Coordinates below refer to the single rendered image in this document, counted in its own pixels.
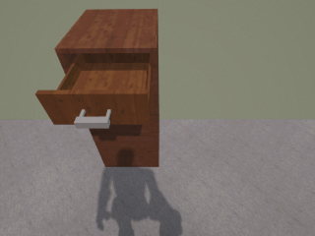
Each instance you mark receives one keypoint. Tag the drawer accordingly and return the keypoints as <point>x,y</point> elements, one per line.
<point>97,82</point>

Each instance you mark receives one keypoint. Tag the handle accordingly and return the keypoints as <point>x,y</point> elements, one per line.
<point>92,122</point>

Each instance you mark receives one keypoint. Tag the cabinet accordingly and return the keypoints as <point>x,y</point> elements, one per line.
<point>119,31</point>

